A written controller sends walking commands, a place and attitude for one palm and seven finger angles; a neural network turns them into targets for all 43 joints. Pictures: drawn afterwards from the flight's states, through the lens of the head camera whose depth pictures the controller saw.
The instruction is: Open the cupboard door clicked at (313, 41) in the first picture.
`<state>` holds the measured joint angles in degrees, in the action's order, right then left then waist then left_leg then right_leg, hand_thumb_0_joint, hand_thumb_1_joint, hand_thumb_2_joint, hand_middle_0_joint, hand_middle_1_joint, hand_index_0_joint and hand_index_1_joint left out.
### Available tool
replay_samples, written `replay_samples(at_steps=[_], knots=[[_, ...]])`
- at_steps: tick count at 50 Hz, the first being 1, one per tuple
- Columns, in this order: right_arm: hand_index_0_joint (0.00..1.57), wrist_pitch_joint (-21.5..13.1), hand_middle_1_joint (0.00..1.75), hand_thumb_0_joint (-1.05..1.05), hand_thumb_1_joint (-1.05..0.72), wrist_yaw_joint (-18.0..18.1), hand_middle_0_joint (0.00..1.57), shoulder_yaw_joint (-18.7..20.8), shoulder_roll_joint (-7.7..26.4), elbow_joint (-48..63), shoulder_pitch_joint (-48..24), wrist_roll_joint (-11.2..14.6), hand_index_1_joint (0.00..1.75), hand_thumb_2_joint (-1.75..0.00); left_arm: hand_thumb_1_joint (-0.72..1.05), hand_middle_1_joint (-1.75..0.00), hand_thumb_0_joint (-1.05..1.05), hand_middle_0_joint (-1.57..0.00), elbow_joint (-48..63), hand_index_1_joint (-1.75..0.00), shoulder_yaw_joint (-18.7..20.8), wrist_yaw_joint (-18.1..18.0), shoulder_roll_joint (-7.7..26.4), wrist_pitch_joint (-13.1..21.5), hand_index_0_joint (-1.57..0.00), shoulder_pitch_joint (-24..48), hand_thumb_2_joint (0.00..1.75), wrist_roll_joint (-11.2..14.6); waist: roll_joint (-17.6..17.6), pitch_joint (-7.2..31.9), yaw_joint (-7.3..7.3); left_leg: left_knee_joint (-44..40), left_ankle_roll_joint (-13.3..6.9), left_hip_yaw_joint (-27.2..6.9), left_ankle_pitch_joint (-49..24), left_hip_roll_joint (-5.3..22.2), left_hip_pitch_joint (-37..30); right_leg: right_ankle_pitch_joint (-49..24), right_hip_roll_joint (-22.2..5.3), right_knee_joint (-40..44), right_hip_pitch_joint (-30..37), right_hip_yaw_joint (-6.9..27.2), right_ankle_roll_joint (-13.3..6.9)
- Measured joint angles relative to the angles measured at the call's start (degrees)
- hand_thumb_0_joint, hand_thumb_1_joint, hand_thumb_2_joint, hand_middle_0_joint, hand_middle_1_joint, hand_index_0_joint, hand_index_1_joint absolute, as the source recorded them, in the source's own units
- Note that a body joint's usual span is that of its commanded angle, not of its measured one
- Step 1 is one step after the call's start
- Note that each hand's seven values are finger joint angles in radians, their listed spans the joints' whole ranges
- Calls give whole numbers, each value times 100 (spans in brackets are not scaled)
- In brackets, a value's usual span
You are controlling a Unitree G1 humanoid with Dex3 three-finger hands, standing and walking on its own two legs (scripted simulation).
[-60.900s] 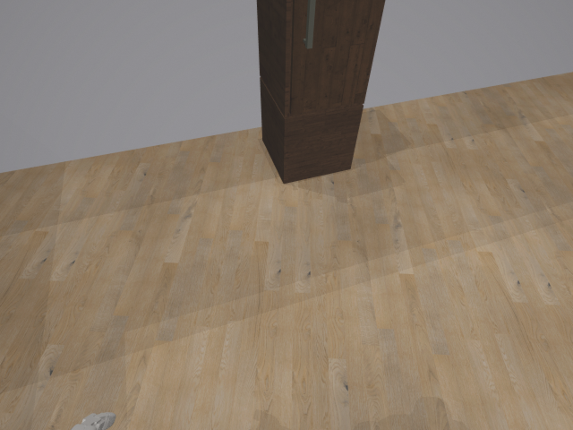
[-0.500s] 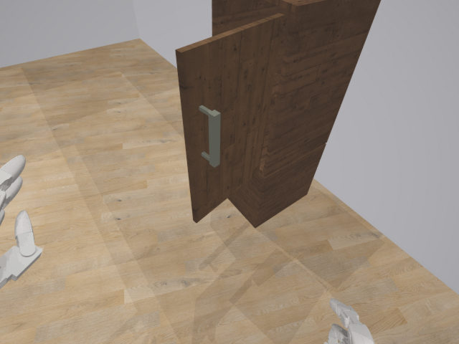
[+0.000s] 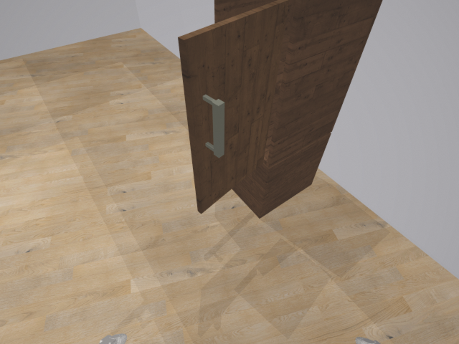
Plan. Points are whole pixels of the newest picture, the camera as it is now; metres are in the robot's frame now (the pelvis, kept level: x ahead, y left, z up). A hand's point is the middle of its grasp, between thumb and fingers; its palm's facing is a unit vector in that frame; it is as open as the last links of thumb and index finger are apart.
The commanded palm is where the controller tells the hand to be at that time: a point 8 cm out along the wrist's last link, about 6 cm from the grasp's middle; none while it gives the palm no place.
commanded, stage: let the arm hang, fingers relaxed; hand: left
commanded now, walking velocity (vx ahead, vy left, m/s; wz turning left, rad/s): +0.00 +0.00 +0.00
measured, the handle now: (213, 127) +0.60 +0.06 +0.03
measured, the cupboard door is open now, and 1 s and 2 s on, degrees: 100 100 100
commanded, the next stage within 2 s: look to check the result in 0.84 s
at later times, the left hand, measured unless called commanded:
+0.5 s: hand out of the picture -0.01 +0.18 -0.16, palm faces +0.01 -0.97 -0.26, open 7.3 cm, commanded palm none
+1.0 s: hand out of the picture +0.04 +0.14 -0.17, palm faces +0.02 -0.98 -0.20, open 7.3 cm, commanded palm none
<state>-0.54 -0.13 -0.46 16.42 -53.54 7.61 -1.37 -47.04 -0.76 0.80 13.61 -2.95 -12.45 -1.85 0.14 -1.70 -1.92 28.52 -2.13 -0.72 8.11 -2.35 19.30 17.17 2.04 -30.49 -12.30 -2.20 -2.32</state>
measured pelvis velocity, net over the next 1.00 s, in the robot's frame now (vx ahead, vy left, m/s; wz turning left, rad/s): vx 0.04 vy -0.03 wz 0.00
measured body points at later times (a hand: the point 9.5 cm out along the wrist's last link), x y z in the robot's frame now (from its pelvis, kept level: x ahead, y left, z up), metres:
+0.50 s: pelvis +0.02 -0.02 +0.01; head +0.03 -0.03 +0.46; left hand -0.01 +0.23 -0.14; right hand +0.02 -0.24 -0.16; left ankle +0.08 +0.09 -0.73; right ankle -0.01 -0.09 -0.73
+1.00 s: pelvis +0.04 -0.03 +0.01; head +0.06 -0.04 +0.46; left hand +0.04 +0.19 -0.15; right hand +0.04 -0.25 -0.16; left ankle +0.08 +0.09 -0.73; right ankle -0.01 -0.09 -0.73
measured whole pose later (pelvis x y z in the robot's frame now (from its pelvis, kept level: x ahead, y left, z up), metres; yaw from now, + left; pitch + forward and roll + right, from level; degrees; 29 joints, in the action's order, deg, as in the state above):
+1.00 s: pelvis +0.04 -0.03 +0.01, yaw +0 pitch -2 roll +1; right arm 0.5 2.5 -0.3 8.5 -66.4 14.8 -0.8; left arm -65.3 0.0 -2.0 8.0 0.2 -16.2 -0.4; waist 0.6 -2.8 -0.6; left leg 23.1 0.4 -1.6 9.5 -0.7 12.1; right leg 16.6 3.9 -21.7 -3.7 -2.3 -4.6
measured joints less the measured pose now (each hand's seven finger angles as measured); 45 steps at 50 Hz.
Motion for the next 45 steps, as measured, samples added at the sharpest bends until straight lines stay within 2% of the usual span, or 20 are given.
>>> replay_samples(at_steps=[3, 9, 14, 21, 27, 33, 45], knots=[[20, 102, 30, 0, -91, 42, 20, 2, -71, -323, 218, 7, 30, -90, 93, -30, 1, -21, -777, -30, -59, -44, -250, 24, -20, -196, 90, 27, -142, -137, 48, -222, 35, -51, -120, 29, -104, -127, 36, 256, 125, -38, -34], [20, 208, 30, 0, -91, 140, 20, 36, -256, -957, 626, 46, 30, -90, 94, -30, 1, -21, -1726, -30, 19, -58, -216, 131, -21, -632, 90, 92, -132, -277, 198, -416, 95, -155, -194, 86, -240, -290, 113, 654, 369, -118, -91], [20, 232, 30, 0, -91, 179, 19, 52, -409, -1178, 772, 63, 30, -90, 93, -30, 1, -21, -2073, -30, 68, -114, -137, 155, -20, -806, 90, 111, 12, -311, 217, -466, 106, -160, -181, 97, -326, -301, 126, 744, 471, -115, -105], [20, 192, 30, 0, -91, 187, 20, 31, -605, -1248, 734, 64, 30, -90, 91, -30, 1, -20, -2078, -30, 90, -193, -134, 210, -20, -655, 90, 127, 164, -237, 173, -483, 116, -127, -128, 87, -418, -231, 112, 714, 533, -81, -114], [20, 148, 30, 0, -91, 193, 20, -8, -748, -1246, 619, 48, 30, -90, 91, -30, 0, -20, -1889, -30, 67, -236, -298, 275, -20, -333, 90, 134, 175, -114, 137, -515, 129, -94, -79, 71, -500, -154, 91, 678, 577, -47, -121], [20, 105, 30, 1, -92, 218, 20, -7, -753, -1281, 619, 38, 30, -90, 92, -30, 0, -20, -1746, -30, 43, -277, -524, 324, -20, -103, 90, 121, 114, -11, 110, -564, 149, -74, -29, 64, -593, -95, 82, 696, 650, -22, -134], [20, 87, 30, 0, -91, 250, 19, 7, -790, -1283, 704, 49, 30, -90, 92, -30, 0, -20, -1769, -30, 81, -276, -524, 332, -20, -244, 90, 145, 43, -64, 112, -563, 228, -79, 91, 135, -697, -65, 158, 839, 812, -7, -207]])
